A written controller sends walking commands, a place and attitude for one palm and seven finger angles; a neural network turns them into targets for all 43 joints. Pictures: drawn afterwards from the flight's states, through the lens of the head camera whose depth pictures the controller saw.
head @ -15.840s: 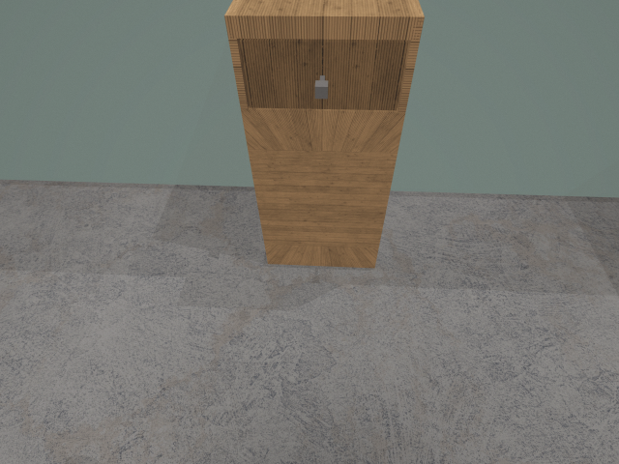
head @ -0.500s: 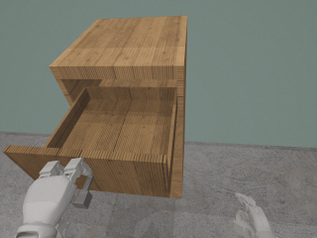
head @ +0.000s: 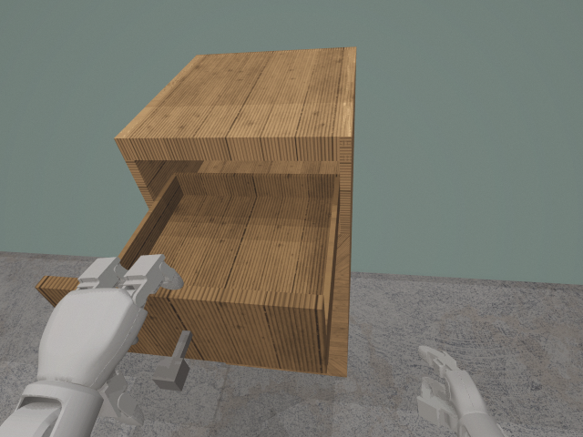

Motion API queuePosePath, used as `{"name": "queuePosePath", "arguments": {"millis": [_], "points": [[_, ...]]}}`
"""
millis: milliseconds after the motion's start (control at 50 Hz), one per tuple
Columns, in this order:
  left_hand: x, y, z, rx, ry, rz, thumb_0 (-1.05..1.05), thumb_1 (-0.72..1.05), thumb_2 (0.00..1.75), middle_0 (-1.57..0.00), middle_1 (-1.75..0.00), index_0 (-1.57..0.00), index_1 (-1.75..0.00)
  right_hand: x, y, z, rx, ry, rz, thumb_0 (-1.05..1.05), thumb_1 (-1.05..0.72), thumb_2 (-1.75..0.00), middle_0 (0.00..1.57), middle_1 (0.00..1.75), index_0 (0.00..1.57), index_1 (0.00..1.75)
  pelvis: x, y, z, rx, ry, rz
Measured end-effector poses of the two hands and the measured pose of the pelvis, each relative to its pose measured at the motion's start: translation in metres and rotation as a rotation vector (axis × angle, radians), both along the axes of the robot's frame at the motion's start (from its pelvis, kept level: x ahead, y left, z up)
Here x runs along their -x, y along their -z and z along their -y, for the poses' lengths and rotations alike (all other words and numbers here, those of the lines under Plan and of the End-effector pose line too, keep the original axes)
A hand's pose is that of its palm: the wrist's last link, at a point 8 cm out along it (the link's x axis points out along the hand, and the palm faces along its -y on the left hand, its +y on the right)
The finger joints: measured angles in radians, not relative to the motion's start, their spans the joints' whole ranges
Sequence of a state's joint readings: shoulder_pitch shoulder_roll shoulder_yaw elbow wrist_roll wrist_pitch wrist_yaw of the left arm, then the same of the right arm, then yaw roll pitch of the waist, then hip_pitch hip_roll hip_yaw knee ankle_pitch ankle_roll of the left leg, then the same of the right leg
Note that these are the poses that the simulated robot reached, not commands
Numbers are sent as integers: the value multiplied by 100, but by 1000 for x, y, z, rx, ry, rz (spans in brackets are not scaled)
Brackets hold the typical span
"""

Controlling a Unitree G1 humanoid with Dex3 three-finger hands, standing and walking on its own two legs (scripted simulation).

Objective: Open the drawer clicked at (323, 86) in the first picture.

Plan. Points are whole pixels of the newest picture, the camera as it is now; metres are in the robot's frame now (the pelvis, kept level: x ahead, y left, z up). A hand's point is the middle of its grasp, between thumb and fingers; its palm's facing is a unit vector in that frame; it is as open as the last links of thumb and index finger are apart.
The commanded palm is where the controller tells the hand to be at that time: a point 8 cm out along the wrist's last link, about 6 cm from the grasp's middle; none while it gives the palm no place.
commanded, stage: lift the hand off the handle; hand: left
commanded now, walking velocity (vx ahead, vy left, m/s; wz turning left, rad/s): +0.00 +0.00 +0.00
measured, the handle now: (177, 359) +0.20 +0.20 +0.03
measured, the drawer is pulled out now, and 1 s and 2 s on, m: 0.30 0.30 0.30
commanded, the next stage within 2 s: draw the hand back to the body in 0.36 s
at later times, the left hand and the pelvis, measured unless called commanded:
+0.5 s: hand (116, 332) +0.16 +0.20 +0.18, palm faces +0.14 -0.11 -0.98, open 13.8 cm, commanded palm +0.13 +0.20 +0.24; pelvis -0.01 -0.02 +0.00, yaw +1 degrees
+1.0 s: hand (87, 336) +0.16 +0.23 +0.17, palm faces +0.11 -0.08 -0.99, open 13.8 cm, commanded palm +0.12 +0.23 +0.23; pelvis -0.01 -0.01 +0.00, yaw +1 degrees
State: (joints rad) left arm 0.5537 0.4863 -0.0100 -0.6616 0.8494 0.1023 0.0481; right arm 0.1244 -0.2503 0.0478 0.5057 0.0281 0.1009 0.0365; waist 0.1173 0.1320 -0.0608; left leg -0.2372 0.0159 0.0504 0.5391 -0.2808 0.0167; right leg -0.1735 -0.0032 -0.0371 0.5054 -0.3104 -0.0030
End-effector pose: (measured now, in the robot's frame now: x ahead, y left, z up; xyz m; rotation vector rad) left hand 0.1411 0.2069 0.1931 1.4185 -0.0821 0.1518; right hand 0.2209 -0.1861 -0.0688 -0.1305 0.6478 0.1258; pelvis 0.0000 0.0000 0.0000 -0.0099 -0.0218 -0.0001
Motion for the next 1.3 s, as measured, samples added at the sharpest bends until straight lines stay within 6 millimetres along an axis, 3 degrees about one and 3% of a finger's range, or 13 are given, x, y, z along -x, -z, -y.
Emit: {"name": "queuePosePath", "arguments": {"millis": [140,320,720,1080,1140,1180,1240,1300], "points": [[-3,-17,1,-11,0,17,0,-49,30,-32,-120,-32,-120,-1,-2,-3,-23,-12,6,1,-91,-90,20,30,20,30,3,-2,2,-4,-3,15],[5,-39,4,-35,9,34,0,-49,30,-32,-120,-32,-120,-3,-8,8,-18,-15,37,1,-91,-90,20,30,20,30,8,-3,9,-4,-11,23],[12,-34,-8,-66,8,-16,0,-49,30,-32,-120,-32,-120,14,1,28,24,17,19,1,-91,-90,20,30,20,30,14,-2,18,-1,-20,26],[13,-30,-33,-64,8,-28,0,-49,30,-32,-120,-32,-120,14,1,17,47,31,14,1,-91,-90,20,30,20,30,11,-2,3,7,-21,10],[11,-29,-35,435,66,104,0,-48,30,-31,-120,-32,-119,14,-4,12,35,66,71,1,-91,-90,20,30,20,30,11,-2,0,3,-20,31],[10,-28,-35,667,90,213,0,-46,31,-31,-118,-32,-118,18,-7,9,38,88,100,1,-91,-90,20,30,20,30,9,-3,0,-1,-17,38],[7,-30,-35,848,126,351,0,-41,33,-31,-115,-32,-114,26,-11,7,54,99,114,1,-91,-90,20,30,20,30,4,-3,1,-3,-15,44],[2,-32,-38,920,147,425,0,-33,36,-30,-110,-31,-110,31,-11,8,71,105,106,1,-90,-90,20,30,21,30,-1,-4,2,-2,-13,49]]}}
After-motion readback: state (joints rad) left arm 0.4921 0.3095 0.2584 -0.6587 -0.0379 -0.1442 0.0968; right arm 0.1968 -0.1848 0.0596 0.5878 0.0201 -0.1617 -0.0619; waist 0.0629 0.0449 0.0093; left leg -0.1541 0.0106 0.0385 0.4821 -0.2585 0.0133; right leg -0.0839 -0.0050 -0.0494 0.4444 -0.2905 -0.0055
